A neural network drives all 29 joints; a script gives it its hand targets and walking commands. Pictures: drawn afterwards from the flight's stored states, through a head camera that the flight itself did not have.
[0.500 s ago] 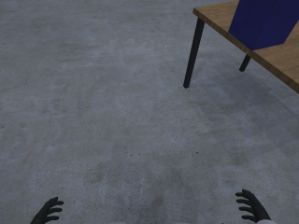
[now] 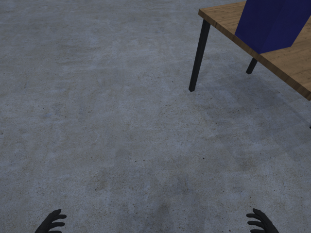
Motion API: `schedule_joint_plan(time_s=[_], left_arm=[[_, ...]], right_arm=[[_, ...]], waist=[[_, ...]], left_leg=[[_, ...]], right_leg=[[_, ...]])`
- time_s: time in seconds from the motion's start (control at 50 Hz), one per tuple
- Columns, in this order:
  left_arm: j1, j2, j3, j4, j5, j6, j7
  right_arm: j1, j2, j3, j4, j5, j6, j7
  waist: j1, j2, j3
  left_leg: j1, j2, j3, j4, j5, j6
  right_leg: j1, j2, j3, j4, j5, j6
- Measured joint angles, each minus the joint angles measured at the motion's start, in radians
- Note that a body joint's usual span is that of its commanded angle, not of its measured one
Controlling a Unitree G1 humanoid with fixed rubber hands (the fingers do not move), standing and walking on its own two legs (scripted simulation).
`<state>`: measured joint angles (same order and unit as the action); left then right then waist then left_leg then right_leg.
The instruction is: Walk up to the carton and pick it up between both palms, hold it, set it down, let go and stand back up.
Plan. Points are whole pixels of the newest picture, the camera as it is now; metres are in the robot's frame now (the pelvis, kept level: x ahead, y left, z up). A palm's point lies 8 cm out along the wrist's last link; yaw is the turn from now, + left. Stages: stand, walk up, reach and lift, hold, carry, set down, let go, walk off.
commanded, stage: stand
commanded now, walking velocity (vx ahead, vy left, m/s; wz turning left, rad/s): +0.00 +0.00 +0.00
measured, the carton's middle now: (273, 16) +1.03 -0.56 +0.08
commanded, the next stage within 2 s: walk up in 0.26 s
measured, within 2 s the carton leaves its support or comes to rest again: neither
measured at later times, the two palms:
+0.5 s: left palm out of the picture +0.09 +0.30 -0.09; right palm out of the picture +0.10 -0.29 -0.09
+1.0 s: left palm (74, 180) +0.26 +0.23 -0.06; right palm out of the picture +0.12 -0.40 -0.12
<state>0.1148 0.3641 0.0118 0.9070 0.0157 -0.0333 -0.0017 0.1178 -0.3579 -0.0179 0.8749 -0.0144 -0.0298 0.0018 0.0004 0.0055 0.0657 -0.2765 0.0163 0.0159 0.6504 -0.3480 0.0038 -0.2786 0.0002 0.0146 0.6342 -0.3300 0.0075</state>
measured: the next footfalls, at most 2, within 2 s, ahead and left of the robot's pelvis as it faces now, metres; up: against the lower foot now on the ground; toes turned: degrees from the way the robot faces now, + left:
right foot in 0.80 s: +0.13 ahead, -0.20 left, +0.00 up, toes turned -25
left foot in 1.34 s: +0.50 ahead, +0.02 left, +0.00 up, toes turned -35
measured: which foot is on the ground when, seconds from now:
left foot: down 0.00-0.80, up 0.82-1.00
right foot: down 0.00-0.54, up 0.56-0.78, down 0.80-1.00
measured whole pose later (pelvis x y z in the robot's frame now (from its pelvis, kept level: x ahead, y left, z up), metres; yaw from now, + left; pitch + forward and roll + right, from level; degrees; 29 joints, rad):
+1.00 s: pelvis +0.11 -0.07 -0.01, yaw -25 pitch -4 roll -1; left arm 0.36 0.40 0.08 0.86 0.00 -0.08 0.00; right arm 0.15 -0.45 -0.07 0.74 -0.03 0.01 0.09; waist 0.04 0.16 0.11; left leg -0.50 0.07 0.00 1.18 -0.48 0.00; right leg -0.31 0.02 -0.03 0.70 -0.33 -0.04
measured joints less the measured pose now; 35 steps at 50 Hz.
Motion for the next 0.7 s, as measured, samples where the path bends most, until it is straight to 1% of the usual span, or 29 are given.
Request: schedule_joint_plan(time_s=[0.44, 0.5, 0.54, 0.56, 0.58, 0.62, 0.66, 0.7], left_arm=[[-0.027, 0.001, -0.015, 0.139, -0.006, 0.006, -0.003], [-0.022, 0.0, -0.013, 0.142, -0.005, 0.008, -0.005], [0.028, 0.004, 0.015, 0.104, 0.0, 0.013, -0.024], [0.057, 0.009, 0.024, 0.096, 0.001, 0.018, -0.032], [0.081, 0.013, 0.03, 0.095, 0.006, 0.025, -0.039], [0.11, 0.022, 0.038, 0.091, 0.017, 0.032, -0.05], [0.124, 0.038, 0.05, 0.073, 0.015, 0.032, -0.059], [0.133, 0.056, 0.066, 0.047, 0.011, 0.029, -0.069]], right_arm=[[-0.034, 0.007, 0.015, 0.138, 0.003, 0.002, 0.0], [-0.032, 0.003, 0.01, 0.147, 0.001, 0.004, 0.003], [-0.033, -0.006, -0.009, 0.1, -0.011, 0.001, 0.023], [-0.035, -0.014, -0.02, 0.074, -0.015, -0.004, 0.031], [-0.036, -0.024, -0.03, 0.051, -0.019, -0.01, 0.035], [-0.026, -0.049, -0.05, 0.012, -0.024, -0.019, 0.038], [0.004, -0.074, -0.068, -0.015, -0.025, -0.022, 0.04], [0.043, -0.098, -0.078, -0.03, -0.022, -0.02, 0.046]], waist=[[0.002, 0.0, 0.0], [0.008, 0.0, -0.001], [0.024, -0.003, -0.005], [0.025, -0.003, -0.01], [0.02, 0.003, -0.014], [0.002, 0.024, -0.012], [-0.013, 0.035, -0.008], [-0.019, 0.041, -0.013]], left_leg=[[0.108, -0.008, 0.005, -0.204, 0.109, 0.002], [0.116, -0.008, 0.011, -0.216, 0.108, 0.003], [0.11, -0.003, 0.06, -0.177, 0.025, 0.017], [0.112, 0.001, 0.089, -0.172, 0.01, 0.023], [0.118, 0.007, 0.116, -0.179, 0.025, 0.027], [0.136, 0.023, 0.153, -0.192, 0.067, 0.029], [0.167, 0.031, 0.182, -0.203, 0.05, 0.019], [0.198, 0.037, 0.209, -0.211, 0.028, 0.009]], right_leg=[[0.109, -0.008, 0.003, -0.207, 0.111, 0.007], [0.112, -0.007, 0.01, -0.213, 0.111, 0.004], [0.066, 0.003, 0.058, -0.136, 0.039, -0.022], [0.031, 0.003, 0.071, -0.072, -0.017, -0.034], [-0.014, -0.003, 0.055, 0.013, -0.058, -0.038], [-0.093, -0.025, 0.003, 0.163, -0.102, -0.036], [-0.142, -0.06, -0.029, 0.228, -0.102, -0.035], [-0.174, -0.096, -0.048, 0.235, -0.08, -0.029]])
